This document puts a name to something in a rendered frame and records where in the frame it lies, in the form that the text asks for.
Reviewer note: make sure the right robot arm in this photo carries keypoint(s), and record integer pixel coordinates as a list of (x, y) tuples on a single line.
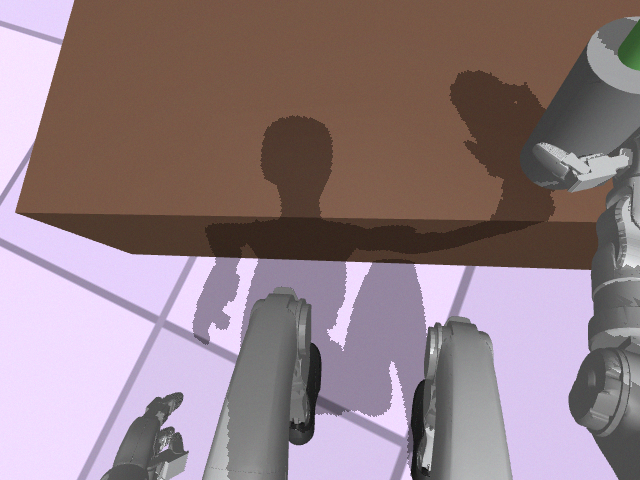
[(605, 397)]

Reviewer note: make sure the left robot hand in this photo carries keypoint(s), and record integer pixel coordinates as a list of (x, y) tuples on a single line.
[(144, 440)]

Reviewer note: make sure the right robot hand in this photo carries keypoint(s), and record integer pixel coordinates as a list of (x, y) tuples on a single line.
[(593, 170)]

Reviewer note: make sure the bottle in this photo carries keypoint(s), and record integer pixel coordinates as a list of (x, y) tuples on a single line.
[(597, 106)]

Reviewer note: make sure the left robot foot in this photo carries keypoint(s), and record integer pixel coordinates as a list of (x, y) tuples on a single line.
[(300, 434)]

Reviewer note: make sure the left robot arm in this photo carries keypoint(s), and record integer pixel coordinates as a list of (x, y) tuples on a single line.
[(126, 472)]

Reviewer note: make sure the right robot foot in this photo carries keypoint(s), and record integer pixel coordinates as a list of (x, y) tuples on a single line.
[(417, 471)]

